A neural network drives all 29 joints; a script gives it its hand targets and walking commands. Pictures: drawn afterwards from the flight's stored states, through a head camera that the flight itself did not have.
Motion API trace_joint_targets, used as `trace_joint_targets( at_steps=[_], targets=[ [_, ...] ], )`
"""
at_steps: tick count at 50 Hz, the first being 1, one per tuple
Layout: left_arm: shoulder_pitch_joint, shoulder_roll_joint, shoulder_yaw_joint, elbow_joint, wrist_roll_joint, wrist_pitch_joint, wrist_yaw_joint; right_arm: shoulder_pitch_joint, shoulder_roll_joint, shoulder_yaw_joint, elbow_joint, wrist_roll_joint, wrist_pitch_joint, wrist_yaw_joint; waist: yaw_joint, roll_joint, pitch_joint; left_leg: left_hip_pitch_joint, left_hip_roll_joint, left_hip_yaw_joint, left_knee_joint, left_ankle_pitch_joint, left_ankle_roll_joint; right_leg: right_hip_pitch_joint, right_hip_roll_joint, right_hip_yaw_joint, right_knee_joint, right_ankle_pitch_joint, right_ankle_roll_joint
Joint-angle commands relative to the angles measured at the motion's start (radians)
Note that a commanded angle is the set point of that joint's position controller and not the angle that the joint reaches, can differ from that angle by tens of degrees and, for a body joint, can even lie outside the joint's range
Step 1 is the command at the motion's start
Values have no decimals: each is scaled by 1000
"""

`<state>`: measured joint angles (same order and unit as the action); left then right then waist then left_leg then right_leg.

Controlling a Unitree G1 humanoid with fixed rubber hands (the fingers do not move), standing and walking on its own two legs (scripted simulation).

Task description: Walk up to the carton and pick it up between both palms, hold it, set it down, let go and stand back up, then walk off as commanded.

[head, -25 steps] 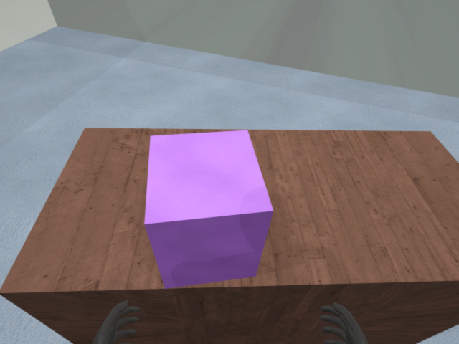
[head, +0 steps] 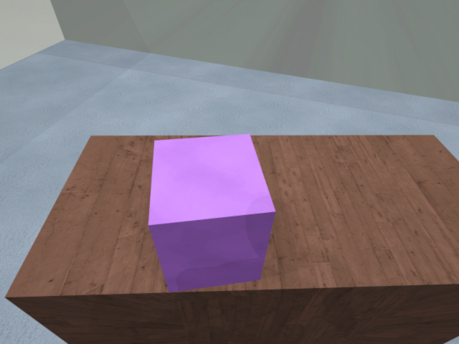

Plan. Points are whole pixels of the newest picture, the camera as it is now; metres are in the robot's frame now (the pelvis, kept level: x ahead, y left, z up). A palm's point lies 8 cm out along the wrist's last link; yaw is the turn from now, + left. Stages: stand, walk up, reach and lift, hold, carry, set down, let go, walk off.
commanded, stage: stand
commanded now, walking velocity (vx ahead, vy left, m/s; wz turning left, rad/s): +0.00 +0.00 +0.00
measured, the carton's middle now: (209, 213) +0.40 +0.04 +0.00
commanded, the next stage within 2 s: walk off in 1.04 s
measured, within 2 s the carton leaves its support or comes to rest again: neither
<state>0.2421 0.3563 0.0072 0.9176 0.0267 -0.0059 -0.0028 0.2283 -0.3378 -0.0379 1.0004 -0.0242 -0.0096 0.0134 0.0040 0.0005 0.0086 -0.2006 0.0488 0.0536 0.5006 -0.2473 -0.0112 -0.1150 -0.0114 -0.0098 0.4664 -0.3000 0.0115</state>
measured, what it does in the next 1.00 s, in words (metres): stands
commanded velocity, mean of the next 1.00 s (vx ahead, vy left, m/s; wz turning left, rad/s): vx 0.00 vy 0.00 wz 0.00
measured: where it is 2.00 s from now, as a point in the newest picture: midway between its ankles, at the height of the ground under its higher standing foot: outside the picture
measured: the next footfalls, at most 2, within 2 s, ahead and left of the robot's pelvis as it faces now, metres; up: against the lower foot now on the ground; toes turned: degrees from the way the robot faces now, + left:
left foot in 1.98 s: -0.17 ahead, +0.13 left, +0.00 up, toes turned +3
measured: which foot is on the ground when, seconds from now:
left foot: down 0.00-1.00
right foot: down 0.00-1.00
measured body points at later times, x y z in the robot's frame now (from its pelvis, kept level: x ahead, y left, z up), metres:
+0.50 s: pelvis -0.02 +0.01 +0.01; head -0.04 +0.02 +0.46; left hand +0.04 +0.30 -0.13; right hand +0.04 -0.27 -0.13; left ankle +0.02 +0.13 -0.74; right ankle -0.03 -0.13 -0.74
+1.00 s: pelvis -0.03 +0.01 +0.01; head -0.03 +0.01 +0.46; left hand +0.03 +0.31 -0.13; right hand +0.03 -0.28 -0.13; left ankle +0.02 +0.13 -0.74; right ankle -0.03 -0.13 -0.74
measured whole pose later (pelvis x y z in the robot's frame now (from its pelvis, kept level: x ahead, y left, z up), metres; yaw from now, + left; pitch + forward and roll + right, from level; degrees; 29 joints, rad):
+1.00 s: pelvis -0.03 +0.01 +0.01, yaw +1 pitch -3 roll +0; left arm 0.18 0.34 -0.02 1.09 0.02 -0.01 0.00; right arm 0.15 -0.31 -0.01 1.13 -0.01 0.00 0.01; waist -0.01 0.00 0.03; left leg -0.20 0.02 0.05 0.39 -0.15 0.01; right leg -0.11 -0.03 -0.02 0.38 -0.21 0.03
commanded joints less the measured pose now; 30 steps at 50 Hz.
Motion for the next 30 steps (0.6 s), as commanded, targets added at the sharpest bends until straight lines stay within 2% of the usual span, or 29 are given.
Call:
trace_joint_targets(
  at_steps=[1, 3, 4, 5, 6, 7, 8, 9, 10, 11, 12, 13, 15, 16, 17, 18, 19, 20, 21, 22, 23, 24, 25, 26, 27, 28, 29, 30],
  targets=[
    [-91, 184, 33, -48, -7, -42, 12, -81, -212, -27, -46, 2, -31, -15, 12, -1, -59, 60, 67, -106, -102, 227, 52, -41, -95, 100, -108, 237, -49],
    [-85, 199, 32, -14, -15, -33, 14, -108, -214, -25, -38, 7, -28, -15, 7, 22, -40, 77, 76, -109, -109, 261, 52, -55, -91, 93, -116, 239, -48],
    [-100, 197, 30, 2, -6, -35, 15, -75, -194, -16, -19, 12, -27, -17, -17, -15, -5, 81, 79, -111, -125, 249, 52, -75, -93, 94, -123, 230, -54],
    [-70, 200, 29, 7, -15, -37, 15, -41, -204, -11, 1, 10, -26, -20, 3, 21, -30, 89, 79, -113, -130, 222, 60, -46, -96, 104, -133, 211, -57],
    [-96, 211, 26, 25, -7, -32, 18, -78, -194, -2, 10, 12, -22, -16, -9, 18, -11, 63, 79, -119, -143, 212, 47, -42, -92, 98, -143, 210, -48],
    [-89, 193, 25, 18, -14, -29, 17, -70, -221, -11, 12, 9, -28, -16, -5, -21, -10, 52, 82, -127, -152, 171, 55, -44, -97, 96, -150, 196, -50],
    [-80, 173, 14, 39, -8, -28, 19, -103, -213, -5, 15, 7, -27, -17, 1, 33, 44, 28, 74, -125, -169, 142, 49, -67, -90, 92, -157, 183, -43],
    [-60, 208, 17, 53, -4, -32, 20, -94, -206, -1, 18, 8, -23, -15, -5, -9, 89, 22, 80, -141, -171, 153, 55, -95, -91, 94, -160, 155, -49],
    [-96, 213, 25, 50, -6, -30, 19, -105, -212, -10, 18, 3, -23, -18, -7, 38, 36, 25, 67, -122, -178, 105, 42, -61, -85, 87, -173, 131, -38],
    [-92, 214, 21, 54, -6, -31, 15, -97, -198, -7, 28, 8, -22, -14, -2, -24, 2, 57, 80, -125, -180, 113, 46, -69, -86, 84, -155, 106, -41],
    [-104, 191, 24, 53, -3, -33, 14, -82, -212, -10, 38, -2, -28, -19, -1, 39, 16, 36, 70, -125, -191, 86, 44, -39, -83, 88, -172, 124, -36],
    [-88, 197, 21, 67, -2, -35, 14, -108, -218, -11, 33, 0, -25, -16, -2, 2, 7, 54, 71, -127, -200, 76, 37, -67, -84, 84, -156, 107, -39],
    [-97, 181, 21, 67, -2, -36, 11, -78, -230, -13, 44, 1, -26, -16, -9, 7, 20, 66, 71, -128, -194, 89, 39, -75, -90, 91, -159, 125, -42],
    [-66, 174, 16, 85, -8, -28, 13, -92, -240, -19, 49, 1, -27, -18, -2, 4, 49, 37, 79, -139, -204, 76, 49, -71, -87, 80, -170, 143, -37],
    [-83, 202, 24, 87, -5, -32, 22, -92, -216, -19, 36, 7, -25, -13, -7, -37, 21, 56, 78, -159, -209, 105, 46, -74, -86, 78, -163, 118, -34],
    [-52, 198, 23, 94, -7, -38, 20, -94, -203, -12, 43, 12, -24, -11, 2, 35, 30, 54, 81, -143, -196, 112, 47, -77, -93, 88, -166, 120, -41],
    [-83, 190, 23, 83, -5, -34, 17, -97, -209, -15, 42, 11, -23, -13, 9, 10, 0, 48, 80, -138, -196, 94, 44, -38, -93, 84, -174, 132, -35],
    [-100, 204, 28, 96, 0, -32, 18, -83, -212, -16, 49, 5, -21, -16, -15, 38, 8, 39, 67, -130, -219, 41, 36, -61, -84, 85, -163, 113, -28],
    [-102, 169, 15, 85, 3, -34, 20, -85, -208, -17, 42, 8, -22, -19, -3, 31, 42, 14, 68, -148, -222, 22, 44, -63, -87, 85, -173, 89, -34],
    [-75, 200, 22, 87, -2, -34, 19, -111, -206, -10, 42, 4, -20, -16, -6, 33, 45, 33, 69, -139, -234, -24, 39, -85, -87, 82, -178, 94, -31],
    [-82, 198, 21, 95, 0, -29, 23, -108, -209, -13, 45, 4, -23, -16, 0, 20, 58, 21, 87, -160, -228, -34, 48, -88, -89, 81, -174, 93, -36],
    [-84, 180, 25, 93, -2, -31, 24, -109, -211, -21, 43, 16, -23, -13, -5, -8, 45, 10, 78, -171, -256, -42, 48, -86, -82, 67, -167, 81, -35],
    [-82, 186, 24, 92, -5, -31, 16, -129, -235, -21, 44, 8, -24, -14, 7, 10, 9, 20, 76, -168, -251, -67, 47, -64, -84, 78, -161, 68, -35],
    [-90, 183, 23, 104, 0, -38, 15, -117, -198, -17, 47, 2, -21, -13, -1, 15, 18, 20, 84, -165, -254, -67, 49, -69, -87, 81, -161, 54, -38],
    [-50, 163, 16, 104, -7, -34, 9, -100, -235, -25, 58, 2, -22, -11, 11, 38, 42, 6, 87, -173, -267, -81, 52, -69, -84, 78, -160, 82, -31],
    [-66, 202, 28, 112, -6, -33, 12, -129, -192, -12, 53, 10, -23, -12, -3, 4, 41, 32, 86, -169, -247, -17, 48, -95, -95, 83, -164, 70, -37],
    [-67, 182, 15, 106, -6, -33, 13, -123, -199, -17, 45, 13, -23, -13, 2, 35, 39, 22, 84, -170, -233, 2, 50, -75, -101, 86, -180, 91, -41],
    [-60, 179, 21, 115, -3, -40, 12, -91, -212, -15, 59, 16, -25, -16, 0, -6, 12, 49, 77, -156, -214, 12, 53, -73, -106, 110, -178, 86, -43]
  ],
)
